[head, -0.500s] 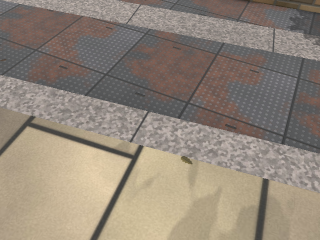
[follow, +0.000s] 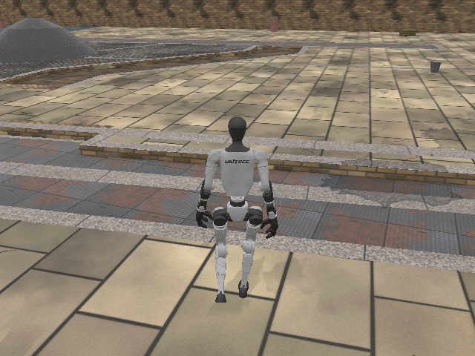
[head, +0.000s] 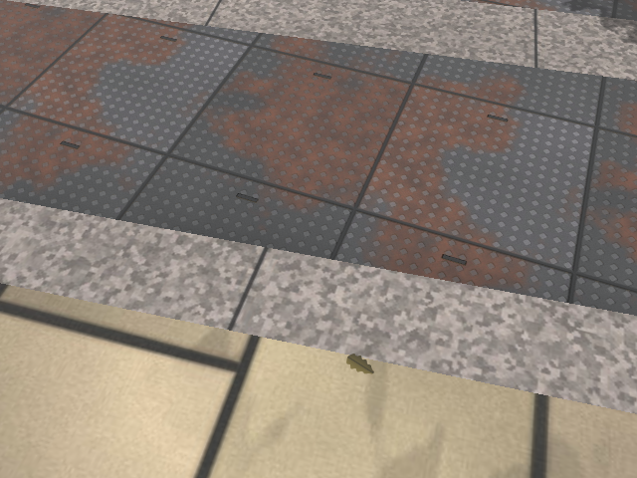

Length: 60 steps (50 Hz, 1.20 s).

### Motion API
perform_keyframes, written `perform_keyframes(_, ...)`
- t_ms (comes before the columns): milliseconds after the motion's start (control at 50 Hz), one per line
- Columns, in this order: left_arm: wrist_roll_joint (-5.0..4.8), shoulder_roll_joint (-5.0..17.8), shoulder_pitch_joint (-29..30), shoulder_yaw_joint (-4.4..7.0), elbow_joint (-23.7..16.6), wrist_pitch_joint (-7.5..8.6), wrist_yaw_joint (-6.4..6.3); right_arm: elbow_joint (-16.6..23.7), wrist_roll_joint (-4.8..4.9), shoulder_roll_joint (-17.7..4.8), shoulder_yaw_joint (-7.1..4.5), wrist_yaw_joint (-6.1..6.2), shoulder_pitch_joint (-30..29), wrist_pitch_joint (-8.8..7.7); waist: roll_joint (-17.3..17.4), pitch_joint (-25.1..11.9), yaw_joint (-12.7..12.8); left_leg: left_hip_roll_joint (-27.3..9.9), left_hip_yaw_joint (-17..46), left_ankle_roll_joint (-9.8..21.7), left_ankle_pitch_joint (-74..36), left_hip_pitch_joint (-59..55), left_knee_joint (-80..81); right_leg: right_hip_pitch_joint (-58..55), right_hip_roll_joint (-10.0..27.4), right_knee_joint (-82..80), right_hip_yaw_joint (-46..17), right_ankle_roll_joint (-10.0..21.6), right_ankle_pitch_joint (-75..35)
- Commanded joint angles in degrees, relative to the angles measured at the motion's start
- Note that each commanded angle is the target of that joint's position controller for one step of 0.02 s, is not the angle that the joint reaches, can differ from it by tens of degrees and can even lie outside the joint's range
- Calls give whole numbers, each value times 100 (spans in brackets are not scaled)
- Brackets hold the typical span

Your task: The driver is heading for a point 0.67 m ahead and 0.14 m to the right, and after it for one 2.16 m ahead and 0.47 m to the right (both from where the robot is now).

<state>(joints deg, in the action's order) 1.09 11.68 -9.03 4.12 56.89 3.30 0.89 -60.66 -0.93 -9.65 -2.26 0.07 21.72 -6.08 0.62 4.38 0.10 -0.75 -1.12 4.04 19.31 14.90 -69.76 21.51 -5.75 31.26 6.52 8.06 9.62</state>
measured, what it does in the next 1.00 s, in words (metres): walks ahead, turning right: left foot, then right foot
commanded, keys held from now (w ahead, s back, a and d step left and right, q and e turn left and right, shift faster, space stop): w+e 0.88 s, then w+q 0.12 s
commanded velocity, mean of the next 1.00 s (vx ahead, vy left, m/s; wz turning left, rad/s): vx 0.50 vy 0.00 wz -0.51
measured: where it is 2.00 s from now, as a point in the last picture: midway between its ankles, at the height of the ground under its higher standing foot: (457, 263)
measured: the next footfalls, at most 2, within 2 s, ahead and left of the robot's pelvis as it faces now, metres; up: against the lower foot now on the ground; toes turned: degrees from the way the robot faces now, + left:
left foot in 0.44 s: +0.46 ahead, +0.08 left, +0.00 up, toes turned -16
right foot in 0.98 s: +0.60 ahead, -0.23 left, +0.00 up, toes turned -37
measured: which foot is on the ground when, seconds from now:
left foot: up 0.00-0.42, down 0.44-0.98, up 1.00-1.00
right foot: down 0.00-0.46, up 0.48-0.96, down 0.98-1.00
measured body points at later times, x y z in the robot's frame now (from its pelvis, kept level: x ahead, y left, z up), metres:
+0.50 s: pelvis +0.30 +0.02 +0.00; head +0.34 +0.02 +0.45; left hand +0.33 +0.29 -0.14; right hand +0.46 -0.25 -0.09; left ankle +0.42 +0.09 -0.72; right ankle +0.10 -0.03 -0.66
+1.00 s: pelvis +0.52 -0.09 +0.00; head +0.55 -0.12 +0.44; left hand +0.83 -0.03 -0.09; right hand +0.35 -0.28 -0.15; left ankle +0.43 +0.09 -0.70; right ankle +0.57 -0.20 -0.73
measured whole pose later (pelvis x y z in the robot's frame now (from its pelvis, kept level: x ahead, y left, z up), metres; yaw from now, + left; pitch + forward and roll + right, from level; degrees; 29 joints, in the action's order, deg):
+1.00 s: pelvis +0.52 -0.09 +0.00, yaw -33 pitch +1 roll +1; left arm 3.6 12.3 -1.3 2.3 39.3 1.7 2.9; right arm -52.1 -0.4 -13.1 -2.4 0.3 25.3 -2.8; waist 0.2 3.2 -3.6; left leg -5.5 -14.3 -0.5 28.2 0.9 -37.0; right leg 26.7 -1.6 33.5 5.4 7.5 7.9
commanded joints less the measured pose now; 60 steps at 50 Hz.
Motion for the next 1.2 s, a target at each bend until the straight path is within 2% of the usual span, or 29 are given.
perform_keyframes(20,-67,392,-530,50,-30,78,-54,613,-126,-497,-127,-25,-140,-54,179,-239,-107,-486,386,-47,-524,1753,-102,-1236,1735,-2073,-2711,836,-209)
perform_keyframes(80,-73,530,-900,45,20,200,-114,789,-188,-379,-120,-38,-241,195,-76,-223,-245,-502,261,-306,-415,1575,566,-835,1459,-2077,-2196,851,-1083)
perform_keyframes(120,-86,657,-1123,56,-12,198,-129,1046,-180,-459,-128,-59,-803,270,-184,-65,-144,-513,141,-460,-845,1898,1109,-793,1329,-2206,-2091,791,-1068)
perform_keyframes(220,-93,650,-1792,49,-66,143,-99,1591,-114,-527,-105,-123,-2144,305,-382,-35,323,-347,49,-601,-1938,2351,2440,-1412,1180,-2044,-2127,444,-1712)
perform_keyframes(320,-12,737,-2215,66,-167,71,-168,2039,-61,-565,-37,-158,-3012,260,-495,-59,618,-65,42,-556,-1801,2497,3232,-2276,1262,-1527,-2402,477,-2484)
perform_keyframes(380,11,922,-1940,124,-337,56,-238,2115,-17,-717,-51,-141,-2704,179,-603,-161,335,103,121,-384,-1439,1553,3896,-2235,1311,-1071,-2543,290,-3016)
perform_keyframes(420,-20,1088,-1606,172,-467,119,-178,1775,-11,-1021,-178,-44,-1410,80,-408,-797,-282,306,38,-154,-1408,-342,4414,-1834,991,212,-2353,32,-3810)
perform_keyframes(440,-79,935,-1533,143,-605,179,-118,1655,-117,-1329,-271,46,-514,4,-138,-1476,-652,-438,691,78,-1072,-1782,4424,-1069,685,1500,-2192,-71,-2743)
perform_keyframes(460,-242,309,-1857,10,-859,198,-129,1711,-280,-1824,-362,132,29,28,865,-2366,-574,-2160,2561,403,-923,-3298,4397,276,117,3201,-1553,-201,782)
perform_keyframes(480,-257,633,-2287,77,-972,131,-161,1688,-197,-1927,-423,89,-186,129,1768,-2754,-245,-2715,4651,999,-690,-3375,5124,1199,-92,4192,-1249,-229,2251)
perform_keyframes(500,-82,849,-2061,116,-803,16,-201,1842,-157,-1242,-298,64,-718,183,658,-1792,-82,-2432,3932,893,73,-2529,5193,1538,402,4573,-1271,-231,1649)
perform_keyframes(520,2,765,-1556,102,-868,-8,-133,1867,-116,-798,-178,49,-1009,175,92,-1017,-145,-2038,2887,731,-158,-1671,5343,1528,557,4353,-1190,-282,1180)
perform_keyframes(540,17,626,-1394,96,-933,-36,-79,1813,-145,-700,-136,47,-1065,161,75,-704,-42,-1767,2191,551,-630,-1166,5515,1388,714,4110,-1175,-322,966)
perform_keyframes(560,93,585,-1304,104,-997,-102,-18,1715,-121,-700,-125,72,-944,128,298,-522,23,-1583,1695,466,-1076,-839,5628,1279,833,3915,-1150,-368,891)
perform_keyframes(600,111,482,-1331,90,-1067,-233,66,1590,-64,-756,-143,41,-720,26,500,-486,116,-1478,1137,439,-1905,-601,5726,1150,854,3837,-1044,-407,809)
perform_keyframes(660,117,469,-796,74,-1335,-324,153,1505,-4,-859,-185,10,-500,-67,440,-425,116,-1480,531,492,-2480,-804,5893,1683,936,3626,-974,-454,385)
perform_keyframes(800,90,344,626,-88,-1948,-311,336,1367,-5,-1035,-209,27,-72,-7,433,-52,-150,-1329,-595,360,-2574,-931,6000,1638,933,1557,-429,-429,-892)
perform_keyframes(880,123,430,1090,-93,-2217,-302,377,1244,-10,-1257,-266,81,274,108,415,75,-290,-1540,-895,297,-3194,-1570,5746,1385,797,764,-53,-191,-314)
perform_keyframes(920,174,426,907,-74,-2184,-277,308,1095,-13,-1326,-253,85,517,199,482,-60,-218,-1580,-983,302,-4760,-1743,5180,727,444,429,51,10,381)
perform_keyframes(940,195,467,445,-37,-2037,-245,259,1036,-23,-1394,-246,81,561,244,526,-301,-13,-1589,-1024,299,-5495,-1773,4587,128,231,274,55,119,580)
perform_keyframes(960,230,550,-457,29,-1728,-175,195,1024,6,-1406,-220,79,494,292,373,-749,430,-1449,-1190,222,-5509,-1487,3569,-1007,40,-201,49,232,314)
perform_keyframes(980,333,876,-1386,139,-1460,-108,106,1138,65,-1265,-161,62,436,296,29,-1372,847,-1256,-1208,124,-4082,-412,2157,-2605,671,-384,-712,430,460)
perform_keyframes(1000,339,1493,-1654,243,-1440,-59,11,1483,200,-490,27,-72,729,276,-1384,-2187,645,-318,-1056,-162,932,1874,-5,-4493,2817,-761,-3563,1048,659)
perform_keyframes(1020,119,1640,-1921,304,-1511,-117,-83,1544,163,-1112,-152,-21,291,304,-779,-2487,955,112,63,-142,1179,2266,-944,-4141,3167,-1321,-4477,1250,83)
perform_keyframes(1040,65,1430,-1483,249,-1394,-104,-132,1667,182,-1140,-185,-2,-210,279,-434,-1581,756,-136,462,-72,607,2598,-939,-3499,2857,-1291,-3290,1009,-468)
perform_keyframes(1060,43,1083,-1193,140,-1331,-55,-129,1652,187,-994,-130,-25,-237,222,-336,-910,485,-340,418,-42,239,2398,-443,-2591,2584,-1475,-2536,737,-971)
perform_keyframes(1100,5,541,-670,-30,-1295,47,-112,1345,7,-936,-175,-76,161,380,-275,-441,-22,-529,430,-77,-165,1709,269,-1612,1952,-1871,-1520,110,-1114)
perform_keyframes(1120,-6,544,-740,-42,-1271,117,-118,1259,-32,-827,-178,-103,478,475,-595,-515,-114,-477,418,-120,-245,1390,323,-1388,2065,-1967,-1361,139,-1407)
perform_keyframes(1200,-26,675,-1003,7,-1064,293,-123,1364,5,-689,-198,-187,-96,627,-337,-85,-159,-476,423,-181,-944,1905,845,-1298,1888,-2286,-665,45,-1622)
